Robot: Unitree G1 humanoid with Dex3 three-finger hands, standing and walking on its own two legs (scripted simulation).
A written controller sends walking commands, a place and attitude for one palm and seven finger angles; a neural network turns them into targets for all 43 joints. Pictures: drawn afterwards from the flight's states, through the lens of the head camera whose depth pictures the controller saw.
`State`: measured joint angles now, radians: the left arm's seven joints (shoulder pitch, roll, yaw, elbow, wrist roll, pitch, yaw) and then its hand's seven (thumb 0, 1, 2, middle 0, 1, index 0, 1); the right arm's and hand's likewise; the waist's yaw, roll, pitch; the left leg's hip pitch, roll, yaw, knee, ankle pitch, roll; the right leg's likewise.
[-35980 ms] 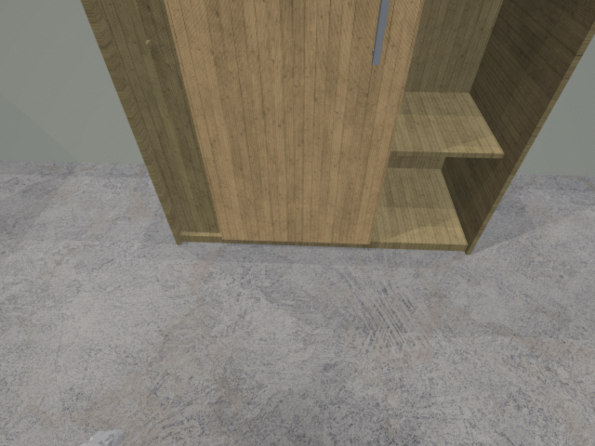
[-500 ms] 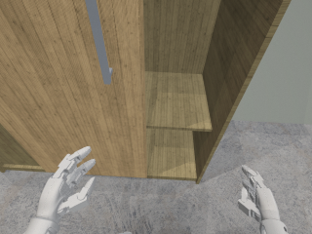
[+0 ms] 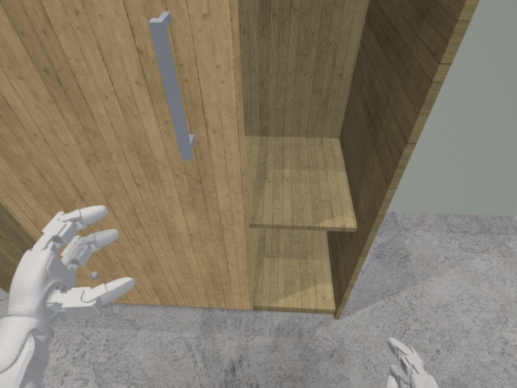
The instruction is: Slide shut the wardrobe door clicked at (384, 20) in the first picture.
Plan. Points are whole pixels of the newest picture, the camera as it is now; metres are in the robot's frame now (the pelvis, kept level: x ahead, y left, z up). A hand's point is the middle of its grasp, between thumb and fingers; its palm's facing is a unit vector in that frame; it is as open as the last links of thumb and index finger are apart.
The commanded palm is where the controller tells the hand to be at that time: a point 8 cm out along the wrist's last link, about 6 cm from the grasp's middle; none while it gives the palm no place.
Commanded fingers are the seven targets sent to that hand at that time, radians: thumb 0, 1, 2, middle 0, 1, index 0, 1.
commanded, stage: raise the hand with hooked fingers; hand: left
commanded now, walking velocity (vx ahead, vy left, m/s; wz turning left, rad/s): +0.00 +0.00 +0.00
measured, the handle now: (177, 94) +0.51 +0.17 +0.22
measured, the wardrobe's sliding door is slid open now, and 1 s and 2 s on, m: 0.32 0.32 0.32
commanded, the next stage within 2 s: move the hooked fingers beside the handle in 1.20 s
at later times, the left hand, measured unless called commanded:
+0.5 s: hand (35, 219) +0.25 +0.28 +0.20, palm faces +0.10 -0.99 -0.09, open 13.9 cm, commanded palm +0.22 +0.32 +0.21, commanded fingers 0.00 -0.50 0.30 -0.30 -1.20 -0.30 -1.20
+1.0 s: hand (36, 186) +0.28 +0.28 +0.23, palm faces +0.08 -0.99 -0.07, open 14.0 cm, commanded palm +0.25 +0.32 +0.24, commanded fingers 0.00 -0.50 0.30 -0.30 -1.20 -0.30 -1.20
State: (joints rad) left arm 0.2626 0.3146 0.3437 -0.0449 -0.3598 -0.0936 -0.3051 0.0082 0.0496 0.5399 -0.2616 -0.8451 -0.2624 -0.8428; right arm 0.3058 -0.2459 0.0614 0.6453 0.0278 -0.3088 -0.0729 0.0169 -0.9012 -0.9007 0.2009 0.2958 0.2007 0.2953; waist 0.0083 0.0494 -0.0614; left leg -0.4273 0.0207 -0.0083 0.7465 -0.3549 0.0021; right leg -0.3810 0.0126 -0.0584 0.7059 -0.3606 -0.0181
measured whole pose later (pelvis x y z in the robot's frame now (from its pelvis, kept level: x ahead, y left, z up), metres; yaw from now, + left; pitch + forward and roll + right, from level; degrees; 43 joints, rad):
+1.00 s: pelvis +0.01 +0.00 +0.02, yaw +1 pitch -4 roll -1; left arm -0.14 0.47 0.50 0.09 -0.34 0.24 -0.45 -0.01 -0.50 0.30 -0.30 -1.20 -0.30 -1.20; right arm 0.21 -0.29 0.08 0.66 0.07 -0.23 -0.09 0.02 -0.90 -0.90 0.20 0.30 0.20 0.29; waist 0.05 0.06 -0.03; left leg -0.17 0.01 -0.01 0.48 -0.24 0.00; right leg -0.12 0.01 -0.06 0.44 -0.25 -0.02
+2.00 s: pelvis +0.01 +0.00 +0.03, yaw +1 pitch -3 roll +0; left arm -0.37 0.44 0.40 0.29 -0.27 0.20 -0.36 -0.01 -0.50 0.30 -0.30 -1.20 -0.30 -1.20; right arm 0.23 -0.29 0.07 0.69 0.07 -0.22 -0.11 0.02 -0.90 -0.90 0.20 0.30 0.20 0.29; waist 0.03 0.06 -0.02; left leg -0.17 0.00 -0.01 0.46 -0.24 0.00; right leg -0.13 0.00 -0.06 0.44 -0.26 -0.02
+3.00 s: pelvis +0.03 +0.01 +0.02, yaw -1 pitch +2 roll -1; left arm -0.73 0.51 0.39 0.79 -0.19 0.06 -0.33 -0.01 -0.50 0.30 -0.30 -1.20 -0.30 -1.20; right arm 0.33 -0.29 0.05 0.72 0.06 -0.17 -0.09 0.01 -0.90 -0.90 0.20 0.30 0.20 0.29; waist -0.04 0.04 -0.04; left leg -0.26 0.01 0.02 0.48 -0.26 0.02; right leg -0.22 0.00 -0.03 0.44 -0.26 0.00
